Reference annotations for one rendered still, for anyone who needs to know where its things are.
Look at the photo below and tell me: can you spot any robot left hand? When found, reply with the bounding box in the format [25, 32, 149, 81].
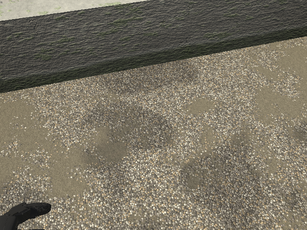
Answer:
[0, 202, 52, 230]

